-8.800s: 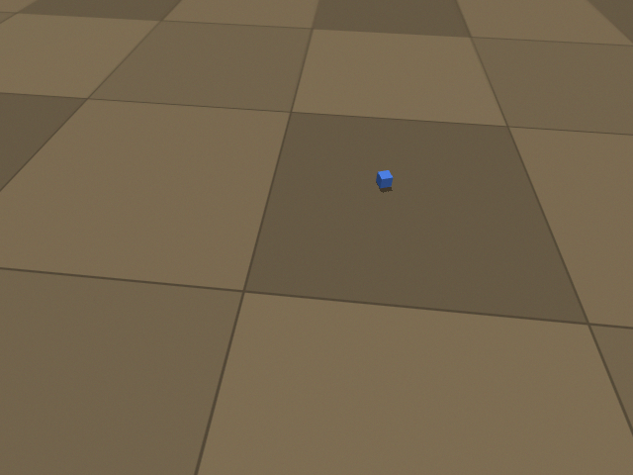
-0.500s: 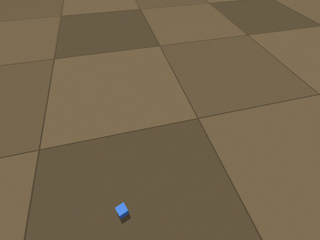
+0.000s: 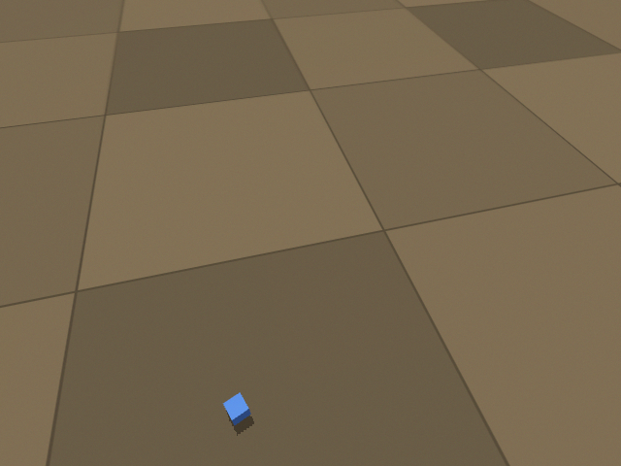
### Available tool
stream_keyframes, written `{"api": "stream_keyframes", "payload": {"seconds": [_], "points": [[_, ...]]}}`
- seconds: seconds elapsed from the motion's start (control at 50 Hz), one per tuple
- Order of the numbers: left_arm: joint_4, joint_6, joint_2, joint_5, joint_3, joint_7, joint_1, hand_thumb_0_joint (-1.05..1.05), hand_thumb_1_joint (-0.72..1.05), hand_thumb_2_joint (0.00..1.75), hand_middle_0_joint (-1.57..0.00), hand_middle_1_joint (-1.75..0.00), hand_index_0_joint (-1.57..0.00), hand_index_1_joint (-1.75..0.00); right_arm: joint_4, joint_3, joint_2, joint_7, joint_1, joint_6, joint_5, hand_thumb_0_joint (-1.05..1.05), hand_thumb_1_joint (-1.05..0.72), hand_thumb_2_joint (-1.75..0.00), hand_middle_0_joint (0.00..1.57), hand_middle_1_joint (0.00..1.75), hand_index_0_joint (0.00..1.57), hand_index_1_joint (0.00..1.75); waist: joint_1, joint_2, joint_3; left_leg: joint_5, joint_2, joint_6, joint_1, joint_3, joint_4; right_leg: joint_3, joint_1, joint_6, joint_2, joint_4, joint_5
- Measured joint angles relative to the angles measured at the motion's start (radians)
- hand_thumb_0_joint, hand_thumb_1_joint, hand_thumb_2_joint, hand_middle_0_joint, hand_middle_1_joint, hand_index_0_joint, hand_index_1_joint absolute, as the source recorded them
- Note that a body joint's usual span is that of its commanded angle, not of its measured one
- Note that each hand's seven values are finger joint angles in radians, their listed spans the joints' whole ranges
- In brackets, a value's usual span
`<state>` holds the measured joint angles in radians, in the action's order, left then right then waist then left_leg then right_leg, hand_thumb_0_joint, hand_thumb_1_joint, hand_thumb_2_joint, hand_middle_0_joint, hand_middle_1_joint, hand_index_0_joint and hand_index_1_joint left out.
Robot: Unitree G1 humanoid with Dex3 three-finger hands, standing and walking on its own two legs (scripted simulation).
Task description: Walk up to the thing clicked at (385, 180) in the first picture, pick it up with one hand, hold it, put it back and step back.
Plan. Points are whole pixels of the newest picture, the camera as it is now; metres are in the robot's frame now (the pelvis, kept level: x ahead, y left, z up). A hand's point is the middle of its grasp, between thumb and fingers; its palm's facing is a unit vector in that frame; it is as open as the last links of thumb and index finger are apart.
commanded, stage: stand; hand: left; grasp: from above
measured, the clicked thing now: (237, 408) +0.39 +0.24 -0.76
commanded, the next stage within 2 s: rise first in 0.34 s
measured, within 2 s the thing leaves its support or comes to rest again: neither
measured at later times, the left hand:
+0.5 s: hand out of the picture +0.08 +0.25 -0.16, palm faces +0.01 -0.94 -0.34, open 7.5 cm
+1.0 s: hand out of the picture +0.11 +0.27 -0.23, palm faces -0.12 -0.86 -0.50, open 13.1 cm
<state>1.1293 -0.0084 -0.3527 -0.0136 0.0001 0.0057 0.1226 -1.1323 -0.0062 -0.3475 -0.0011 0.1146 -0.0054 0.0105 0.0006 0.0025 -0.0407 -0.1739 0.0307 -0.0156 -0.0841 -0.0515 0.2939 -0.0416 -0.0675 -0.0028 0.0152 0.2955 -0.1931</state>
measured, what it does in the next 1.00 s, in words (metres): lowers itself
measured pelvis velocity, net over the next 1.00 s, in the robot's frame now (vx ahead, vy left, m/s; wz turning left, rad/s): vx -0.02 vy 0.01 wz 0.01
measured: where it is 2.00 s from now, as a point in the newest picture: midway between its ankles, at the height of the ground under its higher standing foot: outside the picture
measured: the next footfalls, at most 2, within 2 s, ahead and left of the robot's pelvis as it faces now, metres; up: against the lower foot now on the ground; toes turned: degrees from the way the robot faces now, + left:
none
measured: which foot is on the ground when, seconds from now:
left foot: down 0.00-1.00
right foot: down 0.00-1.00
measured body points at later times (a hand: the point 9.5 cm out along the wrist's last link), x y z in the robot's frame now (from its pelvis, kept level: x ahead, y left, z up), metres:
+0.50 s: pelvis +0.00 +0.00 +0.00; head +0.01 +0.00 +0.45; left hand +0.08 +0.30 -0.13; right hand +0.08 -0.30 -0.13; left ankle -0.01 +0.13 -0.75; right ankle -0.02 -0.12 -0.75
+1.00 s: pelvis -0.02 +0.01 -0.07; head +0.06 +0.02 +0.37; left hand +0.12 +0.31 -0.19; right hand +0.11 -0.24 -0.17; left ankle -0.01 +0.13 -0.75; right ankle -0.02 -0.12 -0.75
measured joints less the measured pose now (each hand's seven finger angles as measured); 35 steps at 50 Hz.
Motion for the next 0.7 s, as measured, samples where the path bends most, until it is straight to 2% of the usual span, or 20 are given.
{"api": "stream_keyframes", "payload": {"seconds": [0.46, 0.5, 0.54, 0.58, 0.62, 0.7], "points": [[-0.002, -0.001, -0.001, -0.002, -0.002, -0.001, 0.002, 0.01, 0.90, 0.90, -0.21, -0.30, -0.20, -0.30, -0.001, 0.004, 0.000, -0.001, 0.000, 0.001, -0.001, 0.00, -0.91, -0.90, 0.20, 0.30, 0.20, 0.30, 0.000, 0.000, 0.001, -0.001, -0.002, 0.002, 0.003, -0.001, 0.001, 0.002, 0.002, -0.002, 0.002, 0.002, -0.001], [-0.054, -0.003, 0.009, 0.017, 0.013, -0.012, -0.001, 0.01, 0.88, 0.90, -0.21, -0.32, -0.20, -0.32, 0.087, 0.001, 0.003, 0.016, 0.035, -0.004, -0.033, 0.00, -0.91, -0.90, 0.20, 0.30, 0.20, 0.30, -0.006, -0.001, 0.004, -0.013, -0.004, 0.006, -0.048, 0.008, 0.042, -0.007, -0.043, -0.001, 0.005, 0.039, -0.014], [-0.057, -0.014, 0.025, 0.017, 0.045, -0.014, -0.056, 0.01, 0.83, 0.90, -0.22, -0.36, -0.21, -0.36, 0.166, 0.001, 0.013, 0.029, 0.059, -0.021, -0.052, 0.00, -0.93, -0.91, 0.20, 0.30, 0.20, 0.30, -0.006, -0.002, -0.010, -0.024, -0.005, 0.008, -0.103, 0.018, 0.088, -0.016, -0.093, 0.000, 0.009, 0.083, -0.028], [-0.045, -0.010, 0.029, -0.006, 0.072, -0.006, -0.120, 0.01, 0.76, 0.90, -0.23, -0.43, -0.22, -0.43, 0.221, 0.004, 0.032, 0.033, 0.067, -0.025, -0.055, 0.00, -0.95, -0.92, 0.20, 0.30, 0.20, 0.30, -0.007, 0.001, -0.017, -0.036, -0.003, 0.008, -0.165, 0.021, 0.136, -0.017, -0.154, 0.002, 0.009, 0.130, -0.041], [-0.042, -0.011, 0.022, -0.052, 0.100, 0.008, -0.165, 0.01, 0.66, 0.89, -0.24, -0.50, -0.23, -0.51, 0.265, 0.012, 0.057, 0.032, 0.073, -0.028, -0.049, 0.00, -0.97, -0.92, 0.20, 0.30, 0.20, 0.30, -0.012, 0.007, -0.009, -0.051, -0.001, 0.007, -0.232, 0.021, 0.186, -0.016, -0.222, 0.003, 0.009, 0.181, -0.056], [-0.090, 0.008, 0.013, -0.133, 0.139, 0.014, -0.177, 0.01, 0.41, 0.87, -0.23, -0.67, -0.24, -0.66, 0.338, 0.028, 0.094, 0.022, 0.105, -0.027, -0.038, 0.00, -0.99, -0.92, 0.20, 0.30, 0.20, 0.30, -0.021, 0.016, 0.025, -0.095, 0.003, 0.008, -0.339, 0.015, 0.288, -0.006, -0.333, 0.003, 0.009, 0.285, -0.097]]}}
